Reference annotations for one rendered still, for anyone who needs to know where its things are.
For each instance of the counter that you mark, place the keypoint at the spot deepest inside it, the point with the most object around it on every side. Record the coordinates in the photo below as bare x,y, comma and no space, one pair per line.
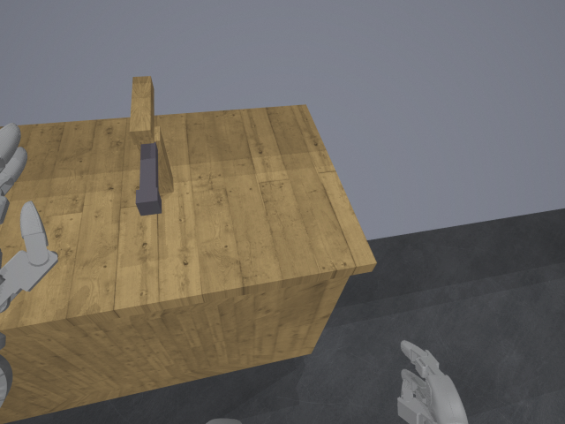
255,243

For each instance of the tap lever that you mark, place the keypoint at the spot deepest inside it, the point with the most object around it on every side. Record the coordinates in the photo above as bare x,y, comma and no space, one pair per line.
148,199

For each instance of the robot right hand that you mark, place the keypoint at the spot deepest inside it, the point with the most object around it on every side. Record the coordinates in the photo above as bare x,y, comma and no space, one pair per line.
437,400

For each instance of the robot left hand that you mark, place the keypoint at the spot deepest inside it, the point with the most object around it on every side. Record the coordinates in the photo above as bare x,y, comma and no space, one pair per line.
26,268

